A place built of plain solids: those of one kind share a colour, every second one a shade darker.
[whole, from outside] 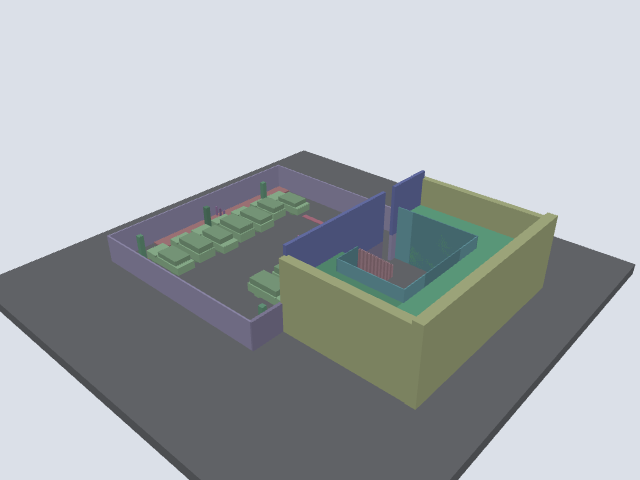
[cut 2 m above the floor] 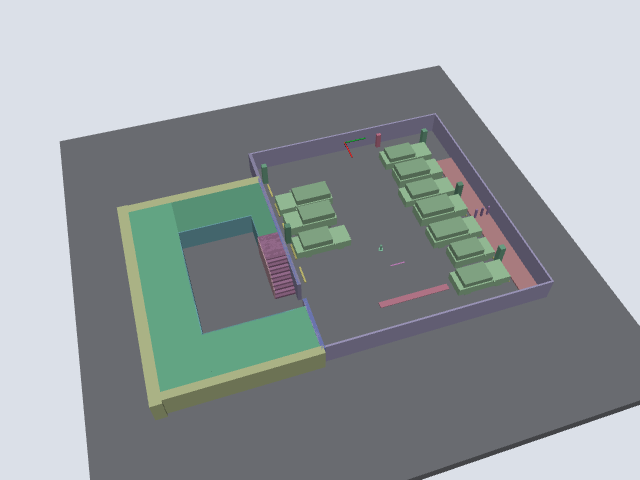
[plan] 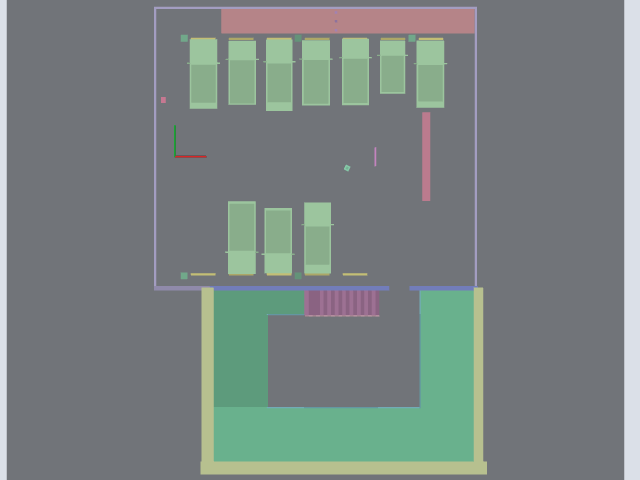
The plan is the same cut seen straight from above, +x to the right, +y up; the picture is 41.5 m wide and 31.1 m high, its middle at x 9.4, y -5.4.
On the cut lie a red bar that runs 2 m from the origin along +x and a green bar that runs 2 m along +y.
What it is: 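The pedestrian entrance of an underground car park of the 2000s; a paved forecourt at street level 3.99 m over the deck; an open stair well of 21 risers of 0.190 m and treads of 0.240 m, 1.60 m wide, one straight flight without a landing, along the facade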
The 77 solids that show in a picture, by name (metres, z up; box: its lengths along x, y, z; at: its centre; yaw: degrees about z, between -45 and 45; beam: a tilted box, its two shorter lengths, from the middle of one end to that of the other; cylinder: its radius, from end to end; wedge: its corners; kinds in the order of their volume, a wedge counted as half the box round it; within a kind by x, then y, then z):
{
 "paving_1": {"box": [3.53, 5.96, 4.04], "at": [4.27, -13.24, 1.97]},
 "paving_2": {"box": [5.93, 1.6, 4.04], "at": [5.47, -9.47, 1.97]},
 "paving_3": {"box": [16.87, 3.54, 4.04], "at": [10.94, -17.98, 1.97]},
 "paving_4": {"box": [3.53, 5.96, 4.04], "at": [17.61, -13.24, 1.97]},
 "paving_5": {"box": [3.53, 1.61, 4.04], "at": [17.61, -9.48, 1.97]},
 "boundary_1": {"box": [0.8, 12.08, 6.42], "at": [2.12, -14.51, 3.16]},
 "boundary_2": {"box": [18.57, 0.85, 6.79], "at": [10.94, -20.17, 3.35]},
 "boundary_3": {"box": [0.62, 11.9, 6.59], "at": [19.68, -14.42, 3.25]},
 "stair_step_1": {"box": [0.29, 1.62, 3.85], "at": [8.53, -9.47, 1.88]},
 "stair_step_2": {"box": [0.53, 1.62, 3.66], "at": [8.65, -9.47, 1.78]},
 "stair_step_3": {"box": [1.01, 1.62, 3.28], "at": [8.89, -9.47, 1.59]},
 "stair_step_4": {"box": [1.25, 1.62, 3.09], "at": [9.01, -9.47, 1.5]},
 "stair_step_5": {"box": [1.49, 1.62, 2.9], "at": [9.13, -9.47, 1.4]},
 "stair_step_6": {"box": [1.73, 1.62, 2.71], "at": [9.25, -9.47, 1.3]},
 "stair_step_7": {"box": [1.97, 1.62, 2.52], "at": [9.37, -9.47, 1.21]},
 "stair_step_8": {"box": [2.21, 1.62, 2.33], "at": [9.49, -9.47, 1.11]},
 "stair_step_9": {"box": [2.45, 1.62, 2.14], "at": [9.61, -9.47, 1.02]},
 "stair_step_10": {"box": [2.69, 1.62, 1.95], "at": [9.73, -9.47, 0.93]},
 "stair_step_11": {"box": [2.93, 1.62, 1.76], "at": [9.85, -9.47, 0.83]},
 "stair_step_12": {"box": [3.17, 1.62, 1.57], "at": [9.97, -9.47, 0.73]},
 "stair_step_13": {"box": [3.41, 1.62, 1.38], "at": [10.09, -9.47, 0.64]},
 "stair_step_14": {"box": [3.65, 1.62, 1.19], "at": [10.21, -9.47, 0.55]},
 "stair_step_15": {"box": [3.89, 1.62, 1.0], "at": [10.33, -9.47, 0.45]},
 "stair_step_16": {"box": [4.13, 1.62, 0.81], "at": [10.45, -9.47, 0.35]},
 "stair_step_17": {"box": [4.37, 1.62, 0.62], "at": [10.57, -9.47, 0.26]},
 "stair_step_18": {"box": [4.61, 1.62, 0.43], "at": [10.69, -9.47, 0.17]},
 "stair_step_19": {"box": [4.85, 1.62, 0.24], "at": [10.81, -9.47, 0.07]},
 "car_1": {"box": [1.58, 2.47, 0.46], "at": [1.85, 4.73, 1.14]},
 "car_2": {"box": [1.78, 4.51, 0.72], "at": [1.85, 5.35, 0.54]},
 "car_3": {"box": [1.8, 4.71, 0.76], "at": [4.34, -5.25, 0.56]},
 "car_4": {"box": [1.6, 3.05, 0.53], "at": [4.34, -4.58, 1.2]},
 "car_5": {"box": [1.59, 2.81, 0.55], "at": [4.36, 4.85, 1.3]},
 "car_6": {"box": [1.79, 4.16, 0.84], "at": [4.36, 5.43, 0.6]},
 "car_7": {"box": [1.79, 4.23, 0.86], "at": [6.69, -5.43, 0.61]},
 "car_8": {"box": [1.59, 2.77, 0.56], "at": [6.69, -4.88, 1.32]},
 "car_9": {"box": [1.52, 2.51, 0.51], "at": [6.76, 4.78, 1.15]},
 "car_10": {"box": [1.72, 4.64, 0.71], "at": [6.76, 5.28, 0.54]},
 "car_11": {"box": [1.61, 2.83, 0.54], "at": [9.14, 4.85, 1.32]},
 "car_12": {"box": [1.81, 4.23, 0.87], "at": [9.14, 5.43, 0.62]},
 "car_13": {"box": [1.54, 2.47, 0.53], "at": [9.25, -5.76, 1.15]},
 "car_14": {"box": [1.74, 4.61, 0.7], "at": [9.25, -5.28, 0.53]},
 "car_15": {"box": [1.55, 2.87, 0.49], "at": [11.7, 4.91, 1.17]},
 "car_16": {"box": [1.75, 4.3, 0.75], "at": [11.7, 5.49, 0.55]},
 "car_17": {"box": [1.44, 2.35, 0.53], "at": [14.1, 5.36, 1.21]},
 "car_18": {"box": [1.64, 3.46, 0.77], "at": [14.1, 5.8, 0.56]},
 "car_19": {"box": [1.6, 2.37, 0.44], "at": [16.56, 4.76, 1.11]},
 "car_20": {"box": [1.8, 4.37, 0.71], "at": [16.56, 5.35, 0.54]},
 "wall_1": {"box": [0.15, 18.24, 2.62], "at": [-1.27, 0.59, 1.26]},
 "wall_2": {"box": [15.24, 0.3, 2.62], "at": [6.27, -8.53, 1.26]},
 "wall_3": {"box": [20.92, 0.15, 2.62], "at": [9.11, 9.64, 1.26]},
 "wall_4": {"box": [4.38, 0.3, 2.62], "at": [17.38, -8.53, 1.26]},
 "wall_5": {"box": [0.15, 18.24, 2.62], "at": [19.5, 0.59, 1.26]},
 "facade_1": {"box": [11.63, 0.3, 7.26], "at": [8.07, -8.53, 3.58]},
 "facade_2": {"box": [4.43, 0.3, 7.26], "at": [17.41, -8.53, 3.58]},
 "rim_guard_1": {"box": [0.08, 6.1, 5.16], "at": [6.0, -13.24, 2.53]},
 "rim_guard_2": {"box": [2.48, 0.08, 5.16], "at": [7.2, -10.23, 2.53]},
 "rim_guard_3": {"box": [2.56, 0.08, 5.16], "at": [7.24, -16.25, 2.53]},
 "rim_guard_4": {"box": [4.96, 0.08, 5.16], "at": [10.84, -16.25, 2.53]},
 "rim_guard_5": {"box": [2.77, 0.08, 5.16], "at": [14.54, -16.25, 2.53]},
 "rim_guard_6": {"box": [0.08, 6.1, 5.16], "at": [15.89, -13.24, 2.53]},
 "rim_guard_7": {"box": [0.08, 1.68, 5.16], "at": [15.89, -9.52, 2.53]},
 "walkway_1": {"box": [16.42, 1.59, 0.17], "at": [11.21, 8.77, 0.04]},
 "column_1": {"box": [0.45, 0.45, 2.59], "at": [0.6, -7.72, 1.25]},
 "column_2": {"box": [0.45, 0.45, 2.59], "at": [0.6, 7.67, 1.25]},
 "column_3": {"box": [0.45, 0.45, 2.59], "at": [7.98, -7.72, 1.25]},
 "column_4": {"box": [0.45, 0.45, 2.59], "at": [7.98, 7.67, 1.25]},
 "column_5": {"box": [0.45, 0.45, 2.59], "at": [15.36, 7.67, 1.25]},
 "hump_1": {"box": [0.52, 5.75, 0.11], "at": [16.29, 0.0, 0.0]},
 "wheelstop_1": {"box": [1.6, 0.15, 0.15], "at": [1.83, -7.62, 0.03]},
 "wheelstop_2": {"box": [1.6, 0.15, 0.15], "at": [4.29, 7.62, 0.03]},
 "wheelstop_3": {"box": [1.6, 0.15, 0.15], "at": [6.75, -7.62, 0.03]},
 "wheelstop_4": {"box": [1.6, 0.15, 0.15], "at": [9.21, 7.62, 0.03]},
 "wheelstop_5": {"box": [1.6, 0.15, 0.15], "at": [11.67, -7.62, 0.03]},
 "wheelstop_6": {"box": [1.6, 0.15, 0.15], "at": [14.13, 7.62, 0.03]},
 "wheelstop_7": {"box": [1.6, 0.15, 0.15], "at": [16.59, 7.62, 0.03]},
 "pay_station_1": {"box": [0.3, 0.4, 1.5], "at": [-0.75, 3.67, 0.7]},
 "guard_run_1": {"box": [0.25, 0.08, 4.89], "at": [8.55, -10.31, 2.4]}
}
